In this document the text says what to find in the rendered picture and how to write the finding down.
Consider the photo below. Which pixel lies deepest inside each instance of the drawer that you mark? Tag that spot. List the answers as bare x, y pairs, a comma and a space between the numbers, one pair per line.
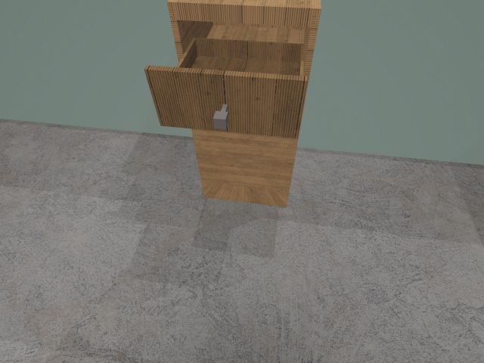
261, 82

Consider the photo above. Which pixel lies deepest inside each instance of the handle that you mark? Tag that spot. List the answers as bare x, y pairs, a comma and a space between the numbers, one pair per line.
220, 119

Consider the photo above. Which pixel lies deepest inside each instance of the cabinet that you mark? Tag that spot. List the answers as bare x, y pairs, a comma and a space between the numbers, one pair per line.
235, 166

